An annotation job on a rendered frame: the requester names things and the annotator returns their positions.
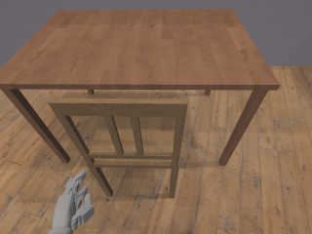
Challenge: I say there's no chair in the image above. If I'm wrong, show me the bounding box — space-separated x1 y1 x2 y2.
48 97 188 199

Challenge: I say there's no robot left hand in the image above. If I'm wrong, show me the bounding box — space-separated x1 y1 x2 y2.
52 170 95 233

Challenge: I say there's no table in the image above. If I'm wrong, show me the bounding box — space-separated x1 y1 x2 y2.
0 9 280 166

